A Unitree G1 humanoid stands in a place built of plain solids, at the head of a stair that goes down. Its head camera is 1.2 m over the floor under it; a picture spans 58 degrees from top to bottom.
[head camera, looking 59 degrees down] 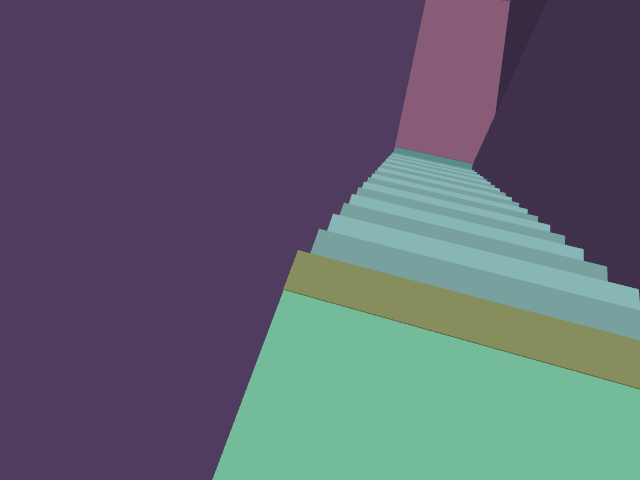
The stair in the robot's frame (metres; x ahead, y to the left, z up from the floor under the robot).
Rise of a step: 0.21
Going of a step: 0.22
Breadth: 1.30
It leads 17 degrees to the right of straight ahead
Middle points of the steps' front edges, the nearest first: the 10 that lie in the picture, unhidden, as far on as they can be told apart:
0.50 -0.55 0.00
0.71 -0.62 -0.21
0.93 -0.68 -0.42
1.14 -0.75 -0.63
1.36 -0.81 -0.84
1.58 -0.88 -1.06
1.79 -0.94 -1.27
2.01 -1.01 -1.48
2.22 -1.07 -1.69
2.44 -1.14 -1.90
